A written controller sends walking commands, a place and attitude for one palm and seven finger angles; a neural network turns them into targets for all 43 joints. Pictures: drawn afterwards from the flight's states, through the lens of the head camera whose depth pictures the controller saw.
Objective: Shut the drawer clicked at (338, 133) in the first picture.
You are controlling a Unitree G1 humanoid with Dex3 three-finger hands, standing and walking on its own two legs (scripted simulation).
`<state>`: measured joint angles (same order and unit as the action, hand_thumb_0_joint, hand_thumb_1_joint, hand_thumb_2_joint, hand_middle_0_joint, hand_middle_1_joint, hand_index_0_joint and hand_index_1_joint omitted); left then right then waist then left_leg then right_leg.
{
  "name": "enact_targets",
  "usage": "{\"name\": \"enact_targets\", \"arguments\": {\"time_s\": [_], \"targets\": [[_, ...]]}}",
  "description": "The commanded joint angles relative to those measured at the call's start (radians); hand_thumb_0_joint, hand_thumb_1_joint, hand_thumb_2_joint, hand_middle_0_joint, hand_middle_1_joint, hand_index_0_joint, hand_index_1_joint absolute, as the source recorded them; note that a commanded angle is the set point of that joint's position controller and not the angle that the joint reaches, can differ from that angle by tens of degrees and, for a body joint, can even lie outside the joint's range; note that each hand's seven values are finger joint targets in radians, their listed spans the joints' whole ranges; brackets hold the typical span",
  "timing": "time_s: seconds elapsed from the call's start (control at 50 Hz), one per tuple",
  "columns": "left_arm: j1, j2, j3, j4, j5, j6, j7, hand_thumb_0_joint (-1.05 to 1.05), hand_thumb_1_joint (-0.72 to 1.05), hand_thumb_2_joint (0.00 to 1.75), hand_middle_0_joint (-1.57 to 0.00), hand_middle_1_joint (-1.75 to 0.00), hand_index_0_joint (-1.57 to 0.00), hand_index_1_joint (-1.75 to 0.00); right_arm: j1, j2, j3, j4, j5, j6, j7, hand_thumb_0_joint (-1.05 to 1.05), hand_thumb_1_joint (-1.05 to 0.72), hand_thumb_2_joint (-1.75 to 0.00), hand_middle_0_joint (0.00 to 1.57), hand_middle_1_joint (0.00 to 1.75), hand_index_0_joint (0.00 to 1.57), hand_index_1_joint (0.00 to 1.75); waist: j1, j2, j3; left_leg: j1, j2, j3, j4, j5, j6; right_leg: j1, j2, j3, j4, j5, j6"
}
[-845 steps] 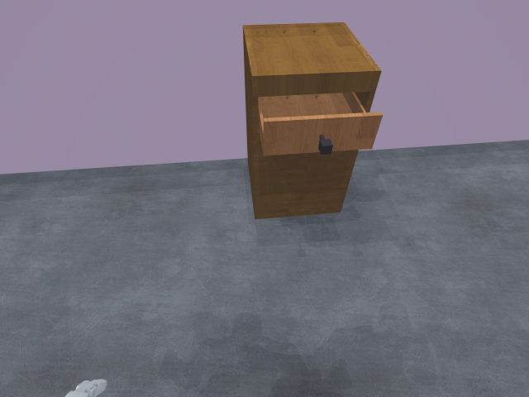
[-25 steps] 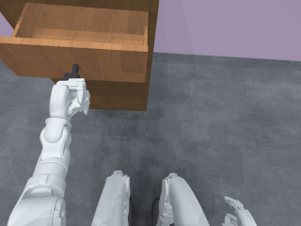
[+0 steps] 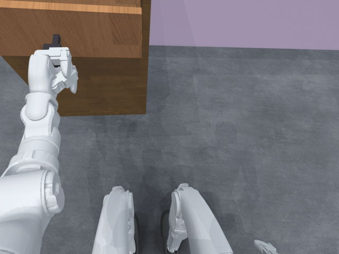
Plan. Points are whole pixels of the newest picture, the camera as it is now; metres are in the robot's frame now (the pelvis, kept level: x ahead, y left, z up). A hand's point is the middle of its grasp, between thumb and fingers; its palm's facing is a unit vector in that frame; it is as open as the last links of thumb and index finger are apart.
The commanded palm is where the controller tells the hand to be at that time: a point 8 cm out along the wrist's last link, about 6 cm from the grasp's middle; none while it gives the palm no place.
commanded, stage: push the drawer shut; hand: left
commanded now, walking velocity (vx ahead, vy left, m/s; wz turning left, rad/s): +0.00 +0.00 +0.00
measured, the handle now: (55, 49) +0.57 +0.23 +0.03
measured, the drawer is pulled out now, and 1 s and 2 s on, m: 0.07 0.00 0.00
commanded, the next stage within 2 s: pull the fist back off the drawer in 0.82 s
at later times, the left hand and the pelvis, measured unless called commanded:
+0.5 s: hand (77, 50) +0.57 +0.19 +0.03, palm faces +0.03 -1.00 -0.04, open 3.5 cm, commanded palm +0.58 +0.21 +0.03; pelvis +0.01 +0.01 -0.01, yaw -2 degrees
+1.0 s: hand (77, 46) +0.58 +0.19 +0.03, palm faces +0.06 -1.00 -0.04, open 3.6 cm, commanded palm +0.61 +0.20 +0.03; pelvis -0.01 +0.00 -0.02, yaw -2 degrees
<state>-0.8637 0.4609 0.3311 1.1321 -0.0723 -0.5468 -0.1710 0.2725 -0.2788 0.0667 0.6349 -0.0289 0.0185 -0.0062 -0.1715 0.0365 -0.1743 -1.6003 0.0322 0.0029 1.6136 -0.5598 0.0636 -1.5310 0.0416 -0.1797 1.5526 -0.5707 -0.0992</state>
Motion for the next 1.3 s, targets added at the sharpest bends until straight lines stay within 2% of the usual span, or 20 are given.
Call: {"name": "enact_targets", "arguments": {"time_s": [0.0,0.04,0.08,0.12,0.2,0.22,0.4,0.42,0.54,0.56,0.6,0.64,0.7,0.76,0.8,0.88,0.92,1.02,1.12,1.28], "targets": [[-0.579,0.319,0.082,-0.222,-0.021,-0.045,0.029,0.0,0.9,0.9,-1.4,-1.6,-1.4,-1.6,0.148,-0.192,-0.066,-0.056,0.0,-0.015,-0.013,0.0,-0.9,-0.9,0.2,0.3,0.2,0.3,-0.049,0.138,-0.552,0.353,-0.015,-0.111,-0.179,0.048,-0.008,0.269,0.013,0.213,-0.261,0.005,0.066],[-0.595,0.343,0.091,-0.206,-0.014,-0.035,0.028,0.0,0.9,0.9,-1.4,-1.6,-1.4,-1.6,0.153,-0.193,-0.06,-0.056,-0.001,-0.01,-0.015,0.0,-0.9,-0.9,0.2,0.3,0.2,0.3,-0.052,0.145,-0.54,0.345,-0.012,-0.119,-0.18,0.053,-0.008,0.26,0.015,0.209,-0.255,0.007,0.065],[-0.613,0.314,0.077,-0.21,-0.011,-0.033,0.029,0.0,0.9,0.9,-1.4,-1.6,-1.4,-1.6,0.164,-0.191,-0.063,-0.055,-0.004,-0.009,-0.01,0.0,-0.9,-0.9,0.2,0.3,0.2,0.3,-0.059,0.173,-0.564,0.404,-0.01,-0.131,-0.187,0.08,-0.009,0.223,0.018,0.187,-0.241,0.035,0.064],[-0.621,0.347,0.101,-0.211,-0.008,-0.028,0.032,0.0,0.9,0.9,-1.4,-1.6,-1.4,-1.6,0.172,-0.198,-0.061,-0.052,-0.009,-0.003,-0.008,0.0,-0.9,-0.9,0.2,0.3,0.2,0.3,-0.052,0.193,-0.586,0.421,-0.006,-0.138,-0.187,0.099,-0.014,0.219,0.017,0.178,-0.233,0.05,0.064],[-0.663,0.348,0.098,-0.18,0.004,-0.012,0.044,0.0,0.9,0.9,-1.4,-1.6,-1.4,-1.6,0.189,-0.202,-0.059,-0.048,-0.012,0.001,-0.005,0.0,-0.9,-0.9,0.2,0.3,0.2,0.3,-0.078,0.172,-0.557,0.415,-0.001,-0.149,-0.187,0.091,-0.01,0.188,0.02,0.167,-0.231,0.05,0.069],[-0.683,0.372,0.11,-0.195,0.01,-0.014,0.048,0.0,0.9,0.9,-1.4,-1.6,-1.4,-1.6,0.193,-0.205,-0.059,-0.048,-0.015,0.004,-0.005,0.0,-0.9,-0.9,0.2,0.3,0.2,0.3,-0.079,0.177,-0.576,0.422,0.001,-0.153,-0.184,0.1,-0.011,0.187,0.02,0.165,-0.224,0.057,0.068],[-0.756,0.379,0.094,-0.163,0.045,0.009,0.062,0.0,0.9,0.9,-1.4,-1.6,-1.4,-1.6,0.222,-0.206,-0.051,-0.041,-0.024,0.017,0.006,0.0,-0.9,-0.9,0.2,0.3,0.2,0.3,-0.101,0.247,-0.601,0.48,0.008,-0.18,-0.176,0.152,-0.018,0.126,0.021,0.145,-0.203,0.091,0.064],[-0.762,0.407,0.117,-0.153,0.044,0.015,0.065,0.0,0.9,0.9,-1.4,-1.6,-1.4,-1.6,0.227,-0.21,-0.05,-0.038,-0.025,0.02,0.005,0.0,-0.9,-0.9,0.2,0.3,0.2,0.3,-0.106,0.216,-0.59,0.461,0.01,-0.18,-0.17,0.144,-0.015,0.129,0.023,0.146,-0.205,0.088,0.067],[-0.821,0.426,0.106,-0.153,0.068,0.032,0.066,0.0,0.9,0.9,-1.4,-1.6,-1.4,-1.6,0.244,-0.208,-0.044,-0.04,-0.03,0.033,0.009,0.0,-0.9,-0.9,0.2,0.3,0.2,0.3,-0.117,0.268,-0.61,0.479,0.012,-0.183,-0.159,0.18,-0.016,0.119,0.024,0.142,-0.199,0.106,0.064],[-0.836,0.413,0.09,-0.151,0.073,0.036,0.066,0.0,0.9,0.9,-1.4,-1.6,-1.4,-1.6,0.247,-0.208,-0.044,-0.037,-0.03,0.035,0.01,0.0,-0.9,-0.9,0.2,0.3,0.2,0.3,-0.13,0.258,-0.602,0.487,0.015,-0.19,-0.159,0.184,-0.015,0.105,0.024,0.137,-0.197,0.11,0.065],[-0.869,0.404,0.081,-0.174,0.074,0.035,0.069,0.0,0.9,0.9,-1.4,-1.6,-1.4,-1.6,0.254,-0.211,-0.045,-0.035,-0.035,0.035,0.013,0.0,-0.9,-0.9,0.2,0.3,0.2,0.3,-0.136,0.299,-0.61,0.529,0.019,-0.203,-0.164,0.197,-0.019,0.075,0.022,0.133,-0.195,0.119,0.065],[-0.898,0.439,0.1,-0.164,0.079,0.041,0.075,0.0,0.9,0.9,-1.4,-1.6,-1.4,-1.6,0.261,-0.214,-0.043,-0.03,-0.033,0.039,0.009,0.0,-0.9,-0.9,0.2,0.3,0.2,0.3,-0.149,0.258,-0.603,0.49,0.017,-0.197,-0.154,0.174,-0.013,0.093,0.023,0.139,-0.201,0.111,0.068],[-0.937,0.444,0.08,-0.157,0.091,0.049,0.079,0.0,0.9,0.9,-1.4,-1.6,-1.4,-1.6,0.264,-0.209,-0.036,-0.027,-0.032,0.038,0.007,0.0,-0.9,-0.9,0.2,0.3,0.2,0.3,-0.161,0.285,-0.59,0.462,0.014,-0.188,-0.152,0.146,-0.011,0.093,0.024,0.144,-0.206,0.092,0.068],[-0.955,0.442,0.059,-0.132,0.094,0.059,0.081,0.0,0.9,0.9,-1.4,-1.6,-1.4,-1.6,0.258,-0.207,-0.03,-0.026,-0.029,0.032,0.002,0.0,-0.9,-0.9,0.2,0.3,0.2,0.3,-0.178,0.267,-0.549,0.4,0.009,-0.174,-0.149,0.072,-0.005,0.103,0.024,0.161,-0.224,0.048,0.069],[-0.975,0.482,0.068,-0.135,0.101,0.053,0.082,0.0,0.9,0.9,-1.4,-1.6,-1.4,-1.6,0.256,-0.21,-0.021,-0.03,-0.029,0.026,-0.003,0.0,-0.9,-0.9,0.2,0.3,0.2,0.3,-0.177,0.297,-0.555,0.39,0.007,-0.172,-0.152,0.053,-0.005,0.107,0.024,0.165,-0.222,0.034,0.066],[-1.003,0.475,0.035,-0.147,0.1,0.052,0.076,0.0,0.9,0.9,-1.4,-1.6,-1.4,-1.6,0.247,-0.208,-0.014,-0.026,-0.025,0.01,-0.011,0.0,-0.9,-0.9,0.2,0.3,0.2,0.3,-0.193,0.327,-0.555,0.405,0.013,-0.173,-0.157,0.027,-0.003,0.088,0.022,0.169,-0.227,0.022,0.067],[-0.998,0.49,0.04,-0.148,0.099,0.053,0.074,0.0,0.9,0.9,-1.4,-1.6,-1.4,-1.6,0.246,-0.214,-0.013,-0.027,-0.025,0.004,-0.012,0.0,-0.9,-0.9,0.2,0.3,0.2,0.3,-0.187,0.345,-0.567,0.41,0.012,-0.176,-0.162,0.007,-0.006,0.093,0.02,0.171,-0.231,0.013,0.066],[-0.976,0.527,0.066,-0.144,0.096,0.067,0.064,0.0,0.9,0.9,-1.4,-1.6,-1.4,-1.6,0.248,-0.211,-0.008,-0.043,-0.022,0.0,-0.015,0.0,-0.9,-0.9,0.2,0.3,0.2,0.3,-0.176,0.311,-0.571,0.332,0.009,-0.153,-0.144,0.005,-0.001,0.165,0.018,0.201,-0.243,-0.004,0.066],[-0.922,0.571,0.115,-0.127,0.085,0.086,0.045,0.0,0.9,0.9,-1.4,-1.6,-1.4,-1.6,0.259,-0.212,-0.007,-0.051,-0.018,0.004,-0.013,0.0,-0.9,-0.9,0.2,0.3,0.2,0.3,-0.147,0.288,-0.57,0.285,0.012,-0.145,-0.14,0.007,-0.003,0.212,0.017,0.216,-0.248,-0.014,0.064],[-0.77,0.537,0.158,-0.171,0.05,0.094,0.024,0.0,0.9,0.9,-1.4,-1.6,-1.4,-1.6,0.258,-0.202,-0.018,-0.072,-0.013,0.012,-0.005,0.0,-0.9,-0.9,0.2,0.3,0.2,0.3,-0.093,0.257,-0.594,0.317,0.02,-0.142,-0.158,0.064,-0.007,0.248,0.021,0.205,-0.242,0.021,0.065]]}}
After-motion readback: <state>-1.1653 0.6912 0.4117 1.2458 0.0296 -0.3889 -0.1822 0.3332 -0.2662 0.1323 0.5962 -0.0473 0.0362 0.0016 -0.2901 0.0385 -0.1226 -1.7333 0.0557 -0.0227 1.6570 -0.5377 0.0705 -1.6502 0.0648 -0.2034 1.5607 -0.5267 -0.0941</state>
